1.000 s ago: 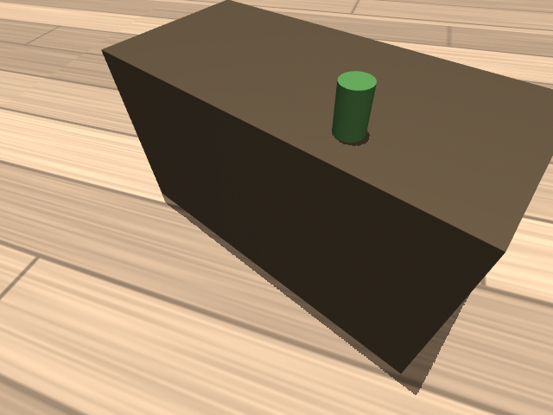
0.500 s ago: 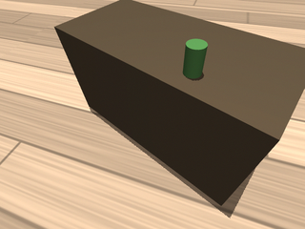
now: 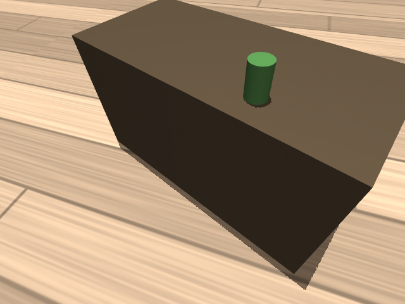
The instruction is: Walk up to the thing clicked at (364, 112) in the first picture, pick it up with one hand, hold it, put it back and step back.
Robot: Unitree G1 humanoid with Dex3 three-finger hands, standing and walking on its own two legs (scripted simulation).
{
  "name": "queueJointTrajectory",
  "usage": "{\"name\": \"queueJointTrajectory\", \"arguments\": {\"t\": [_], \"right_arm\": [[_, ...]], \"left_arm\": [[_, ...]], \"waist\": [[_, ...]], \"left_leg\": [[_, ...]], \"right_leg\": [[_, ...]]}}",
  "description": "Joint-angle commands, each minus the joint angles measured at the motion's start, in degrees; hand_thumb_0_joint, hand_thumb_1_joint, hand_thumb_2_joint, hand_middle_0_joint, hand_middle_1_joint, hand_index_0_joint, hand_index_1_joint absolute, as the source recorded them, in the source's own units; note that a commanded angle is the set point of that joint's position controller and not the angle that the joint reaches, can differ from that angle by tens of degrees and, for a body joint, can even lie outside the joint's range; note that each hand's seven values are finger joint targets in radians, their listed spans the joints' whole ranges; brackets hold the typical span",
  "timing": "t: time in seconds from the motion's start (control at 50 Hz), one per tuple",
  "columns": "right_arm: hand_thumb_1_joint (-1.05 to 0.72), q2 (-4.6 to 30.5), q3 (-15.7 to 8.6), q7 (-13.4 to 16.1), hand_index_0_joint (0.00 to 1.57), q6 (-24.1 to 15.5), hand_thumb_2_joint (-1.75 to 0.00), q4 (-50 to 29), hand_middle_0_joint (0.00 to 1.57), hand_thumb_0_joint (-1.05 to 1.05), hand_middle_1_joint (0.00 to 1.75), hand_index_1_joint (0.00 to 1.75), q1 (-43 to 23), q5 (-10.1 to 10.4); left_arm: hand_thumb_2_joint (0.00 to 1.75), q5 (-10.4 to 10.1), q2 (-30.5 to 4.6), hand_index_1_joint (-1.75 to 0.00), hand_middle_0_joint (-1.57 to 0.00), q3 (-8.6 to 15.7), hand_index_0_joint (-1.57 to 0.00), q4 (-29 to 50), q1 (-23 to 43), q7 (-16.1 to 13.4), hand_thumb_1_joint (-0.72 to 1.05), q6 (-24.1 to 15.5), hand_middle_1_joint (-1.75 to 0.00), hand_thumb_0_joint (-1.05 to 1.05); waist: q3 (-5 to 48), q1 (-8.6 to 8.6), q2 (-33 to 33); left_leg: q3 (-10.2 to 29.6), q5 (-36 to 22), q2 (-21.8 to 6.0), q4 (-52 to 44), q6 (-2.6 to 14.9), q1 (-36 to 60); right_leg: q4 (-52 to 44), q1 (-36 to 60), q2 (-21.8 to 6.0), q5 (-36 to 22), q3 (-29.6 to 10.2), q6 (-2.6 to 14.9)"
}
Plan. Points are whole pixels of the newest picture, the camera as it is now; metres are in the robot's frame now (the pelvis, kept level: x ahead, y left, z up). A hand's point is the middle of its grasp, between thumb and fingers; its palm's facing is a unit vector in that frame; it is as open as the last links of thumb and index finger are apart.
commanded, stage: stand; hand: left
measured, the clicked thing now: (258, 79) +0.72 -0.14 +0.04
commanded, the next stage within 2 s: walk up in 0.12 s
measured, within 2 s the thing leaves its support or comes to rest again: neither
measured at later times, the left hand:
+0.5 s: hand (121, 288) +0.18 +0.22 -0.15, palm faces -0.19 -0.86 -0.47, open 7.4 cm
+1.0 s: hand (129, 202) +0.42 +0.26 -0.18, palm faces -0.44 -0.74 -0.51, open 7.4 cm
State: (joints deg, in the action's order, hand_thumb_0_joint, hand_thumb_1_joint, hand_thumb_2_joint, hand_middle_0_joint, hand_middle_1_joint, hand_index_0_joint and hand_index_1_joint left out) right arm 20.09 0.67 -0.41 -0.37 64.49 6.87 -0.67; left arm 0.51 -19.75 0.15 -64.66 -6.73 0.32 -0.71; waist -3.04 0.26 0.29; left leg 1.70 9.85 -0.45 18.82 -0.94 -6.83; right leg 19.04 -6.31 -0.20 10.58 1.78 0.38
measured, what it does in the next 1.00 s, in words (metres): walks ahead, turning right: right foot, then left foot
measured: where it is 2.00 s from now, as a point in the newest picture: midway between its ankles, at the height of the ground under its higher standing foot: outside the picture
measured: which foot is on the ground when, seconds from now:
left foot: down 0.00-0.44, up 0.46-0.88, down 0.90-1.00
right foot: down 0.00-0.20, up 0.22-0.40, down 0.42-0.92, up 0.94-1.00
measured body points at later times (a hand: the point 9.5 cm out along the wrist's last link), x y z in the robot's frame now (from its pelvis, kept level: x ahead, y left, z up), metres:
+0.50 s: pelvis +0.07 -0.05 -0.03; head +0.08 -0.09 +0.42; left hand +0.19 +0.27 -0.12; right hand +0.06 -0.40 -0.16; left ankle +0.03 +0.11 -0.70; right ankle +0.10 -0.17 -0.75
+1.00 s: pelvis +0.22 +0.02 -0.05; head +0.29 -0.01 +0.39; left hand +0.44 +0.30 -0.15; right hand +0.19 -0.32 -0.15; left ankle +0.34 +0.11 -0.75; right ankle +0.11 -0.12 -0.68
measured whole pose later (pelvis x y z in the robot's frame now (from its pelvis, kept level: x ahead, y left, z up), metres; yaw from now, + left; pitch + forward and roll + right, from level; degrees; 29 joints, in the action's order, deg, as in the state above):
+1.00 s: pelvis +0.22 +0.02 -0.05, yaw -28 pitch -2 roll -1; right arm 21.7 -4.8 -3.1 2.1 41.7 7.9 -1.2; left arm -0.5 -27.2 3.1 -42.2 -17.1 -5.1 -1.6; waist -12.9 1.0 0.0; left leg -0.6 18.7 -4.0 47.3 -0.7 -26.6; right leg 70.3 -27.4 2.2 33.0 -8.3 0.1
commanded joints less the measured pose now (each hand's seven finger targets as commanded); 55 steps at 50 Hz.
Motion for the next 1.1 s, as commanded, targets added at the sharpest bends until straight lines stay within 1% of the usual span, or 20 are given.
{"name": "queueJointTrajectory", "arguments": {"t": [0.0,0.08,0.1,0.14,0.18,0.22,0.38,0.4,0.42,0.44,0.46,0.56,0.76,0.86,0.88,0.9,0.92,0.94,1.0,1.08], "right_arm": [[-0.90,12.01,-2.27,1.14,0.20,-1.43,-0.90,-3.73,0.20,0.00,0.30,0.30,-2.79,0.18],[-0.90,11.80,-2.25,1.16,0.20,-1.42,-0.90,-3.53,0.20,0.00,0.30,0.30,-1.95,0.19],[-0.90,17.85,-6.68,0.21,0.20,-2.34,-0.90,-9.49,0.20,0.00,0.30,0.30,-2.23,-1.54],[-0.90,16.89,-7.22,-0.39,0.20,-2.44,-0.90,-9.42,0.20,0.00,0.30,0.30,1.29,-1.82],[-0.90,18.77,-8.76,-0.43,0.20,-2.43,-0.90,-8.82,0.20,0.00,0.30,0.30,8.31,-1.14],[-0.90,20.31,-9.68,-0.45,0.20,-2.97,-0.90,-12.45,0.20,0.00,0.30,0.30,3.67,-1.62],[-0.90,14.25,-8.15,-2.19,0.20,-1.05,-0.90,-20.46,0.20,0.00,0.30,0.30,-5.24,-2.04],[-0.90,10.63,-6.85,-2.44,0.20,-0.63,-0.90,-20.96,0.20,0.00,0.30,0.30,-1.90,-1.52],[-0.90,8.39,-6.01,-2.72,0.20,-0.01,-0.90,-22.25,0.20,0.00,0.30,0.30,-0.03,-1.36],[-0.90,12.97,-7.17,-2.68,0.20,1.09,-0.90,-21.87,0.20,0.00,0.30,0.30,2.15,-1.45],[-0.90,15.61,-8.09,-2.53,0.20,1.27,-0.90,-22.03,0.20,0.00,0.30,0.30,0.99,-1.80],[-0.90,14.60,-8.02,-3.18,0.20,2.46,-0.90,-19.89,0.20,0.00,0.30,0.30,8.52,-1.71],[-0.90,13.22,-9.28,-2.61,0.20,2.76,-0.90,-27.29,0.20,0.00,0.30,0.30,0.89,-1.55],[-0.90,14.39,-10.73,-1.81,0.20,1.33,-0.90,-24.77,0.20,0.00,0.30,0.30,10.11,-1.04],[-0.90,17.95,-11.49,-1.52,0.20,0.64,-0.90,-24.96,0.20,0.00,0.30,0.30,12.08,-1.73],[-0.90,20.22,-11.97,-1.10,0.20,0.45,-0.90,-26.42,0.20,0.00,0.30,0.30,11.77,-1.92],[-0.90,22.21,-12.40,-0.96,0.20,0.71,-0.90,-26.69,0.20,0.00,0.30,0.30,10.42,0.00],[-0.90,22.35,-12.54,-0.78,0.20,1.00,-0.90,-27.08,0.20,0.00,0.30,0.30,8.59,0.44],[-0.90,16.48,-9.89,0.02,0.20,0.68,-0.90,-27.80,0.20,0.00,0.30,0.30,4.23,-0.02],[-0.90,17.99,-9.23,0.50,0.20,-0.49,-0.90,-26.83,0.20,0.00,0.30,0.30,7.97,0.13]], "left_arm": [[0.90,0.16,-11.94,-0.30,-0.20,2.20,-0.20,3.12,1.79,-0.67,0.90,-0.95,-0.30,0.00],[0.90,0.03,-12.51,-0.30,-0.20,2.31,-0.20,3.36,2.32,-0.77,0.90,-1.01,-0.30,0.00],[0.90,0.51,-16.09,-0.30,-0.20,5.74,-0.20,7.57,-4.08,0.42,0.90,-0.66,-0.30,0.00],[0.90,1.16,-15.48,-0.30,-0.20,5.88,-0.20,8.78,-0.48,1.26,0.90,-0.41,-0.30,0.00],[0.90,0.65,-11.65,-0.30,-0.20,5.44,-0.20,12.99,7.31,1.72,0.90,-0.73,-0.30,0.00],[0.90,1.11,-13.10,-0.30,-0.20,5.54,-0.20,14.06,2.72,1.56,0.90,-1.45,-0.30,0.00],[0.90,0.45,-14.66,-0.30,-0.20,8.46,-0.20,8.99,-23.12,1.94,0.90,-2.42,-0.30,0.00],[0.90,0.79,-19.44,-0.30,-0.20,10.09,-0.20,8.82,-27.77,0.60,0.90,-2.98,-0.30,0.00],[0.90,1.25,-24.41,-0.30,-0.20,11.18,-0.20,11.21,-27.39,-0.56,0.90,-3.40,-0.30,0.00],[0.90,0.76,-24.17,-0.30,-0.20,10.49,-0.20,14.08,-21.80,-0.83,0.90,-3.45,-0.30,0.00],[0.90,0.24,-25.05,-0.30,-0.20,10.21,-0.20,15.54,-18.31,-0.97,0.90,-3.41,-0.30,0.00],[0.90,-0.60,-19.32,-0.30,-0.20,8.67,-0.20,17.49,-16.70,-2.58,0.90,-4.94,-0.30,0.00],[0.90,0.63,-20.08,-0.30,-0.20,7.91,-0.20,23.32,-19.87,-4.89,0.90,-4.92,-0.30,0.00],[0.90,-0.02,-18.49,-0.30,-0.20,6.43,-0.20,27.33,-15.36,-5.31,0.90,-3.13,-0.30,0.00],[0.90,-0.83,-14.43,-0.30,-0.20,5.37,-0.20,27.80,-18.14,-5.25,0.90,-2.87,-0.30,0.00],[0.90,-1.35,-11.44,-0.30,-0.20,4.41,-0.20,27.58,-21.85,-5.53,0.90,-2.35,-0.30,0.00],[0.90,-1.34,-13.96,-0.30,-0.20,4.93,-0.20,26.56,-23.56,-6.32,0.90,-1.69,-0.30,0.00],[0.90,-1.09,-15.72,-0.30,-0.20,4.94,-0.20,25.30,-21.97,-6.51,0.90,-1.55,-0.30,0.00],[0.90,-1.77,-16.50,-0.30,-0.20,5.99,-0.20,23.80,-17.62,-4.25,0.90,-1.12,-0.30,0.00],[0.90,-0.69,-14.49,-0.30,-0.20,5.66,-0.20,24.76,-15.43,-2.19,0.90,-0.28,-0.30,0.00]], "waist": [[3.93,0.26,0.37],[4.72,-0.08,-0.14],[6.26,-0.66,-0.10],[-0.92,-3.36,-0.01],[-3.84,-8.87,10.31],[-4.01,-5.32,6.02],[6.05,6.76,-1.95],[5.45,8.97,-13.77],[3.79,7.66,-21.68],[2.15,4.29,-10.79],[-2.81,3.15,-8.06],[-2.37,-0.27,-4.09],[-1.13,1.54,-10.31],[5.33,-3.93,-7.33],[8.43,-4.53,4.77],[10.76,-3.00,14.04],[14.83,-3.22,14.50],[12.03,-2.89,14.92],[4.38,-1.41,11.13],[5.49,-1.87,10.10]], "left_leg": [[5.12,-5.10,-6.45,-3.00,2.05,-0.61],[4.93,-7.38,-6.54,-2.62,1.98,0.17],[-0.47,17.62,-3.39,6.36,4.64,7.54],[3.06,28.77,-4.66,5.33,6.36,10.90],[16.36,31.99,-18.12,-7.83,12.50,14.12],[21.19,22.77,-27.36,-11.19,16.93,8.51],[-11.32,7.05,-7.00,24.75,7.03,-10.18],[-10.27,17.26,-2.68,37.98,4.98,-22.34],[-5.10,27.10,2.06,47.03,2.10,-32.38],[1.83,24.33,-0.47,50.52,1.07,-31.73],[4.16,24.03,-3.25,50.51,1.05,-30.30],[4.09,7.77,-6.99,46.77,0.90,-25.09],[0.92,5.14,-5.40,33.46,0.84,-22.01],[-1.20,-1.97,-0.68,13.98,4.02,-1.34],[7.09,-12.69,-6.59,10.64,6.20,3.15],[20.10,-28.46,-20.40,12.11,11.28,9.80],[26.14,-29.47,-26.84,11.02,19.19,8.79],[27.41,-21.97,-26.81,8.72,20.87,1.87],[9.88,-14.56,-14.51,9.79,12.33,-7.73],[9.32,-11.93,-15.53,11.53,13.94,-2.11]], "right_leg": [[-3.56,0.74,-7.19,-4.58,-6.02,1.10],[-3.06,1.40,-7.34,-6.53,-6.17,1.27],[-0.66,-8.06,-4.92,14.09,-11.83,3.69],[0.39,-26.77,-5.21,27.87,-14.19,3.74],[22.37,-36.98,0.81,19.37,-3.17,1.23],[31.30,-34.03,-5.37,17.49,-4.70,0.91],[10.11,7.97,0.49,-1.89,3.06,0.70],[4.82,15.86,-3.23,6.21,-7.30,2.59],[-4.43,14.14,-15.42,21.50,-33.37,6.45],[-10.47,6.51,-21.76,34.02,-47.17,11.41],[-11.11,-1.50,-23.13,36.86,-49.51,15.05],[-2.36,-4.83,-12.13,3.82,-23.97,8.22],[12.21,-10.54,-8.89,-30.14,-15.37,9.82],[29.72,-17.89,-4.31,-22.38,-13.58,5.46],[41.19,-20.96,1.68,-10.99,-10.49,2.44],[50.70,-30.59,7.48,23.41,-7.23,0.45],[60.66,-29.72,4.35,27.03,-7.11,0.54],[63.51,-28.79,2.19,26.20,-8.45,0.62],[58.45,-26.54,0.80,18.04,-9.12,1.52],[44.82,-26.63,0.38,16.79,-7.74,0.47]]}}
